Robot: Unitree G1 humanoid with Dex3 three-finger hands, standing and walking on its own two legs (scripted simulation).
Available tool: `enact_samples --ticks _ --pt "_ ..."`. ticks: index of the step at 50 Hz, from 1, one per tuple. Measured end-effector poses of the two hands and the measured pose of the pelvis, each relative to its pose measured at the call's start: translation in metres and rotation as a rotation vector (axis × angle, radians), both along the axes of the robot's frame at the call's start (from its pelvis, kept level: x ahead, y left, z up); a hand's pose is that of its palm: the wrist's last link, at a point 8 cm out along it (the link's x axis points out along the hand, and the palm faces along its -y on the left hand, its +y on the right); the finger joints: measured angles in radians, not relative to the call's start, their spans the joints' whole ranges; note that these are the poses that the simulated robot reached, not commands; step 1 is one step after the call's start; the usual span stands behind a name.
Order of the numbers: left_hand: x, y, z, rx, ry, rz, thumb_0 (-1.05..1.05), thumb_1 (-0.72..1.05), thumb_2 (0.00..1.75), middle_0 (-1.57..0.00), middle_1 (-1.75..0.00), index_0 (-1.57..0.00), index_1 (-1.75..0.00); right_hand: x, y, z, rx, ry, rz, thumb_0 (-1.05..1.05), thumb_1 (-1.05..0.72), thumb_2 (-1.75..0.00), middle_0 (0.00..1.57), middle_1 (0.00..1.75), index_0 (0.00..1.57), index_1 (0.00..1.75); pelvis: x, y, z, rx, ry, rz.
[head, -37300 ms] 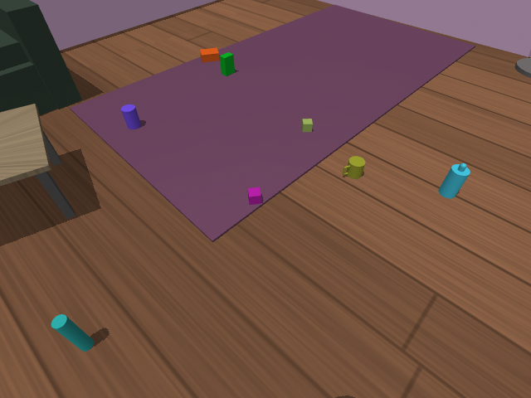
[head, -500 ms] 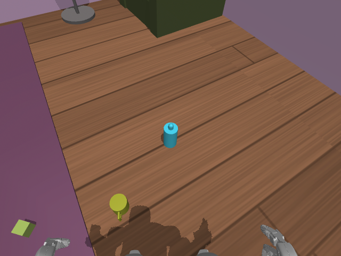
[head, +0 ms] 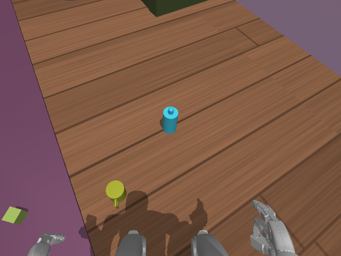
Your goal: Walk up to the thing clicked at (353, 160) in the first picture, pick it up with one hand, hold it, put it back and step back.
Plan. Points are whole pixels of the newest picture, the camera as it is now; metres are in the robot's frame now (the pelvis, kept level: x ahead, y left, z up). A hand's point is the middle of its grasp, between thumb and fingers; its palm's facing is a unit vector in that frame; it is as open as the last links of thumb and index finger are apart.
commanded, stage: rise first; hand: left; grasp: from above
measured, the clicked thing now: (116, 195) +0.42 +0.24 -0.62
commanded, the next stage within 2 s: approach in 1.74 s
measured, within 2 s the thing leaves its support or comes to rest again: neither
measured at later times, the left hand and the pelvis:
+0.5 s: hand (81, 223) +0.26 +0.29 -0.31, palm faces -0.41 -0.42 -0.81, open 13.9 cm; pelvis -0.06 -0.01 -0.18, yaw -1 degrees
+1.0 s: hand (91, 203) +0.34 +0.30 -0.42, palm faces -0.45 -0.10 -0.89, open 14.1 cm; pelvis -0.09 +0.00 -0.28, yaw -5 degrees
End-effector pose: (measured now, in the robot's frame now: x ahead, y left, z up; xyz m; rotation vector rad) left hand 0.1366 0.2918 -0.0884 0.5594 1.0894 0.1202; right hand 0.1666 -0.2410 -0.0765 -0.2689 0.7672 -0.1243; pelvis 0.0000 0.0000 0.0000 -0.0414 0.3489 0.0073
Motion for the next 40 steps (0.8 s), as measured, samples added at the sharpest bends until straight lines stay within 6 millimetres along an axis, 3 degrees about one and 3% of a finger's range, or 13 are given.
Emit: enact_samples --ticks 5,9,13,19,25,30,34,40 --pt "0.000 0.004 -0.014 0.042 0.003 -0.054 0.00 -0.51 0.95 -0.06 -1.09 -0.08 -1.07 -0.003 -0.002 -0.015 -0.005 -0.005 0.014 0.01 -0.91 -0.90 0.20 0.30 0.20 0.30 -0.008 -0.001 -0.015 -0.003 0.025 0.004" --pt "0.012 0.013 -0.042 0.099 0.005 -0.136 0.00 -0.51 0.94 -0.06 -1.09 -0.08 -1.07 -0.006 -0.008 -0.038 -0.018 -0.010 0.036 0.01 -0.90 -0.90 0.20 0.30 0.20 0.30 -0.017 -0.002 -0.038 0.000 0.068 0.001" --pt "0.036 0.017 -0.077 0.163 -0.034 -0.259 0.00 -0.51 0.94 -0.06 -1.10 -0.08 -1.08 -0.010 -0.017 -0.075 -0.036 0.006 0.053 0.01 -0.90 -0.89 0.20 0.30 0.20 0.30 -0.028 -0.004 -0.071 0.005 0.122 -0.002" --pt "0.087 0.009 -0.126 0.274 -0.148 -0.455 0.00 -0.50 0.96 -0.07 -1.10 -0.08 -1.08 -0.027 -0.031 -0.145 -0.044 0.078 0.039 0.01 -0.89 -0.89 0.20 0.30 0.20 0.30 -0.044 -0.006 -0.128 0.008 0.191 -0.012" --pt "0.128 0.011 -0.171 0.398 -0.180 -0.541 0.00 -0.51 0.98 -0.07 -1.10 -0.08 -1.09 -0.063 -0.039 -0.216 -0.028 0.200 0.018 0.00 -0.89 -0.89 0.20 0.30 0.20 0.30 -0.062 -0.010 -0.179 0.007 0.232 -0.022" --pt "0.150 0.011 -0.203 0.438 -0.176 -0.622 0.00 -0.51 1.01 -0.07 -1.09 -0.08 -1.09 -0.104 -0.040 -0.261 -0.016 0.318 -0.005 0.01 -0.88 -0.89 0.20 0.30 0.20 0.30 -0.074 -0.011 -0.214 0.001 0.241 -0.029" --pt "0.165 0.006 -0.221 0.456 -0.191 -0.702 0.00 -0.52 1.03 -0.07 -1.08 -0.07 -1.08 -0.136 -0.041 -0.283 -0.017 0.399 -0.033 0.01 -0.87 -0.89 0.20 0.30 0.20 0.30 -0.081 -0.010 -0.235 -0.007 0.236 -0.035" --pt "0.185 0.003 -0.244 0.490 -0.233 -0.796 0.00 -0.53 1.05 -0.07 -1.06 -0.07 -1.07 -0.173 -0.042 -0.297 -0.040 0.486 -0.075 0.00 -0.87 -0.89 0.20 0.30 0.20 0.30 -0.086 -0.006 -0.257 -0.026 0.230 -0.044"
